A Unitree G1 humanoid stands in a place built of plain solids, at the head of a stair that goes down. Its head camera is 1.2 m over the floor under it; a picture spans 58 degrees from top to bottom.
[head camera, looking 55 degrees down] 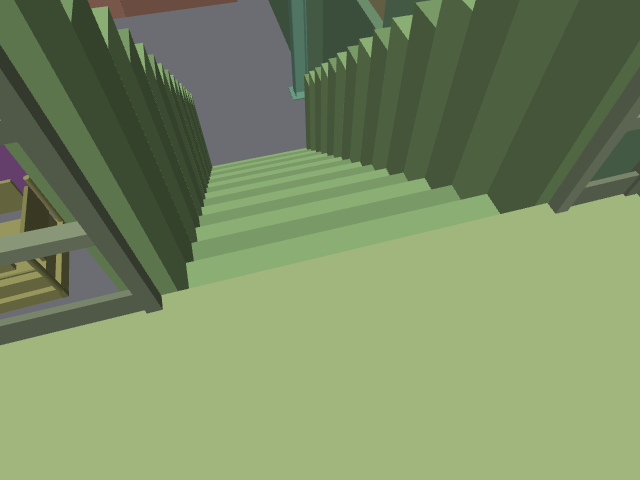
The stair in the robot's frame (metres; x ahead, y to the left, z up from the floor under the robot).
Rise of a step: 0.19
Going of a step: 0.23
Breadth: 1.30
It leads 16 degrees to the left of straight ahead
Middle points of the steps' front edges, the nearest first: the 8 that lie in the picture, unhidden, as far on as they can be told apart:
0.82 -0.16 0.00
1.04 -0.10 -0.19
1.27 -0.04 -0.38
1.49 0.03 -0.57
1.71 0.09 -0.76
1.94 0.15 -0.95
2.16 0.22 -1.14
2.39 0.28 -1.33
